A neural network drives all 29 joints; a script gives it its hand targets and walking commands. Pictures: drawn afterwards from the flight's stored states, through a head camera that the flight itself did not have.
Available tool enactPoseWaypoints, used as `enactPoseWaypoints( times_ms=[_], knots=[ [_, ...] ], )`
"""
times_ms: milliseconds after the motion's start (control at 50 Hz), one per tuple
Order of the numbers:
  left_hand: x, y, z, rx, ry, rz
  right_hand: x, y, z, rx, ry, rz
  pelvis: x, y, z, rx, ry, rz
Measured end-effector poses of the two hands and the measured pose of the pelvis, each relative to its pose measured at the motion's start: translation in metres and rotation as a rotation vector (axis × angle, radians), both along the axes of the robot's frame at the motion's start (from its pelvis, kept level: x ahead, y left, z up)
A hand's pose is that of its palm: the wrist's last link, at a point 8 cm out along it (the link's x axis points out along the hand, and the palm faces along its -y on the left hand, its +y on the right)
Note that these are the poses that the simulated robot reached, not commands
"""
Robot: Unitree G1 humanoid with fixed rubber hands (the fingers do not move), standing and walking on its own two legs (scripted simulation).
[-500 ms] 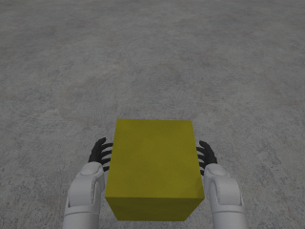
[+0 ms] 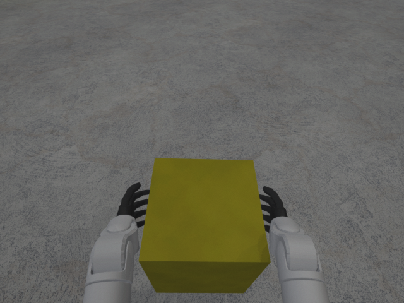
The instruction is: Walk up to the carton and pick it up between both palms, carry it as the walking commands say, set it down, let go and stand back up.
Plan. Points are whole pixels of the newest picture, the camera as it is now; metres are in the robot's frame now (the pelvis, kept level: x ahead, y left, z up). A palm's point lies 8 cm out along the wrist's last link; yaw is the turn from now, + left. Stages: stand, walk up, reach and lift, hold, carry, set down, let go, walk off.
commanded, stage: carry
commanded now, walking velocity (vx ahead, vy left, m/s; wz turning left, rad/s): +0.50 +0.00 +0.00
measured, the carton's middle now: (202, 229) +0.29 +0.00 -0.03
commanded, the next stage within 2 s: none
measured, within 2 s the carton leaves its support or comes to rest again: neither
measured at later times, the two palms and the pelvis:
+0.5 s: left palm (120, 176) +0.36 +0.16 +0.09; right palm (264, 178) +0.35 -0.13 +0.08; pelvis +0.13 +0.02 -0.01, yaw +0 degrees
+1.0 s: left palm (138, 108) +0.58 +0.16 +0.10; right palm (246, 108) +0.60 -0.14 +0.08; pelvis +0.36 +0.00 +0.01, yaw +3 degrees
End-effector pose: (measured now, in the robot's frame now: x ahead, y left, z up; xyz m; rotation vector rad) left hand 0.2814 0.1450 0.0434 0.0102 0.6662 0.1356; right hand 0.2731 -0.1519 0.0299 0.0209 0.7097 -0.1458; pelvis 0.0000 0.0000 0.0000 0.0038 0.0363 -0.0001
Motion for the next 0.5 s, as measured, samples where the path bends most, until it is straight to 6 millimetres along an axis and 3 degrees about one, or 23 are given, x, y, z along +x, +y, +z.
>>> enactPoseWaypoints(
  times_ms=[120, 260, 360, 500],
  knots=[
    [-0.004, 0.0, 0.023, -0.026, -0.059, 0.019, -0.004, 0.001, 0.024, 0.014, -0.058, -0.022, 0.01, 0.001, -0.002, -0.004, -0.007, 0.008],
    [0.012, 0.011, 0.053, -0.056, -0.088, 0.035, 0.014, 0.011, 0.057, 0.019, -0.089, -0.026, 0.049, 0.009, -0.004, 0.011, 0.002, -0.007],
    [0.036, 0.01, 0.058, -0.04, -0.067, 0.028, 0.034, 0.011, 0.055, 0.038, -0.067, -0.036, 0.08, 0.012, -0.008, 0.0, 0.016, -0.024],
    [0.074, 0.018, 0.047, -0.054, -0.005, 0.042, 0.075, 0.019, 0.051, 0.028, -0.007, -0.042, 0.126, 0.019, -0.008, 0.022, 0.017, 0.002]
  ],
)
